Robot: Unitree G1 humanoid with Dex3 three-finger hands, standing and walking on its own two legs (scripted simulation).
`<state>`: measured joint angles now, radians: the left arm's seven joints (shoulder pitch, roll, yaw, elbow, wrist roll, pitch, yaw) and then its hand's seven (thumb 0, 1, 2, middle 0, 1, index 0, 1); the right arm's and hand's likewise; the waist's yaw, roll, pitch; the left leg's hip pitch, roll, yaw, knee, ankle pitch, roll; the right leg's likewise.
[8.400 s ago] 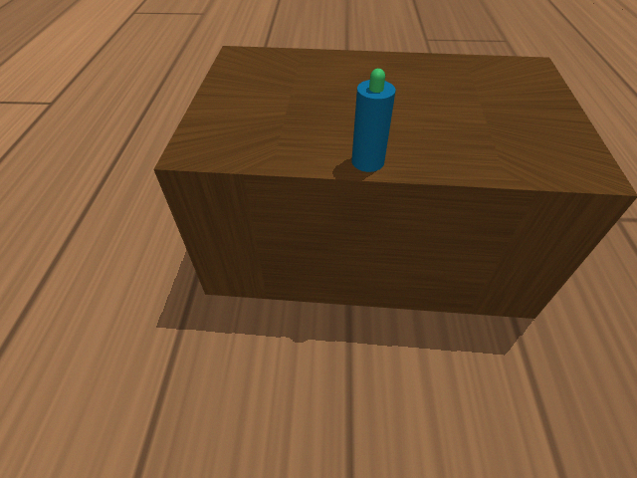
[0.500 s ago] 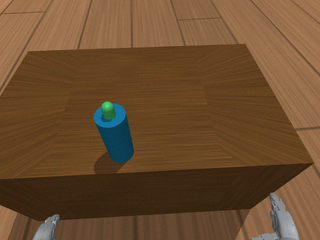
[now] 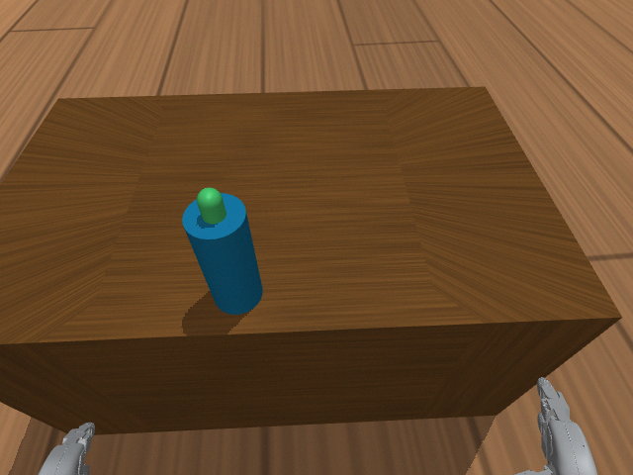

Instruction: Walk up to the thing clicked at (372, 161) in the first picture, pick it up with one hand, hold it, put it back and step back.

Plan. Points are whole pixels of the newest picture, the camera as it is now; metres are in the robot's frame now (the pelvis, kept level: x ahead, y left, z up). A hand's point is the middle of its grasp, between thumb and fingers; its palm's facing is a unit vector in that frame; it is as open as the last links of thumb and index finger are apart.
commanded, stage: go down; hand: left
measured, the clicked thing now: (225, 250) +0.45 +0.15 +0.00
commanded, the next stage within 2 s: approach in 1.68 s
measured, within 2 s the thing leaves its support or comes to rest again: neither
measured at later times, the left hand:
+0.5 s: hand out of the picture +0.15 +0.27 -0.06, palm faces +0.11 -0.95 -0.30, open 17.5 cm
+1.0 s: hand (77, 383) +0.25 +0.31 +0.00, palm faces +0.18 -0.95 -0.25, open 17.5 cm
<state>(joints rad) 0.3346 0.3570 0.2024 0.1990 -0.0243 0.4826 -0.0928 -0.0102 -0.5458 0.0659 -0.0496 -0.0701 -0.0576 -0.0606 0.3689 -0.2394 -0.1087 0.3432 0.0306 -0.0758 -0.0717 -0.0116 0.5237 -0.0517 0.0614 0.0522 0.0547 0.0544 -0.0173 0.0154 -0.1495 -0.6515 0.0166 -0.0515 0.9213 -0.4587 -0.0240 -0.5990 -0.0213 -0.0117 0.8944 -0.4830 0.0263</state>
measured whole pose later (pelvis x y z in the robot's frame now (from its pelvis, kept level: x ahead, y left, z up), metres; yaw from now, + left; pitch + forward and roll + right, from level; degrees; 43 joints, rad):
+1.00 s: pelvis -0.01 +0.00 -0.01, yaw +0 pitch +11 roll -2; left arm 0.08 0.50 0.36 0.23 -0.12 0.38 -0.21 -0.01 -0.56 0.07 -0.06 -0.08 -0.05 -0.08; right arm 0.40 -0.22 -0.02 0.32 0.04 -0.15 -0.14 -0.01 0.46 -0.07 0.06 0.05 0.05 0.05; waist -0.03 0.01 -0.15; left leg -0.71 0.02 -0.06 0.99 -0.47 -0.02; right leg -0.65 -0.02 -0.02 0.95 -0.49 0.03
